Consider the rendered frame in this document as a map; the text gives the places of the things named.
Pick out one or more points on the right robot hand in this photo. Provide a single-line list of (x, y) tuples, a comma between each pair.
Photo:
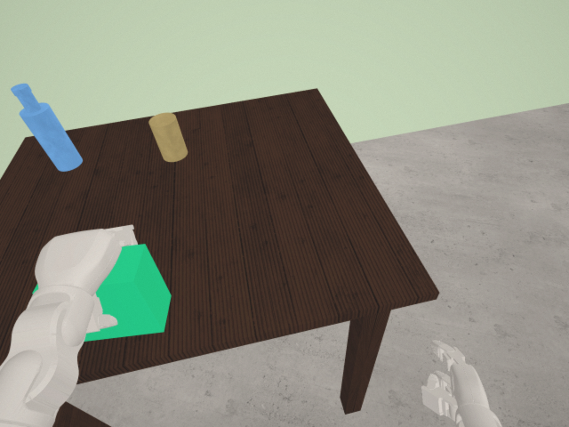
[(444, 393)]

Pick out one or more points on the right robot forearm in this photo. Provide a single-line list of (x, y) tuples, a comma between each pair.
[(472, 415)]

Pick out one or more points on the left robot hand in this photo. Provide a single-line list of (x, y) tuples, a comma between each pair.
[(84, 259)]

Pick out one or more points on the table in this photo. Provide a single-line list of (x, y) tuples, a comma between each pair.
[(269, 226)]

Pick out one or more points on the left robot forearm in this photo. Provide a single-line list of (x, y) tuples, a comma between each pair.
[(41, 370)]

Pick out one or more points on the sponge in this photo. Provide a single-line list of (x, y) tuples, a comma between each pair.
[(135, 293)]

